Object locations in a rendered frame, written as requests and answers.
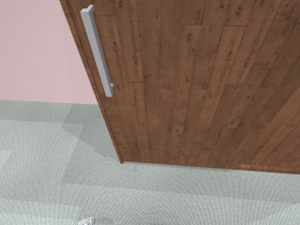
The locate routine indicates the wardrobe door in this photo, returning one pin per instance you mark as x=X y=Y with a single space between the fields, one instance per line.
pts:
x=279 y=143
x=195 y=82

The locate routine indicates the handle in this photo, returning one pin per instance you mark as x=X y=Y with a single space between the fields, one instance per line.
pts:
x=92 y=34

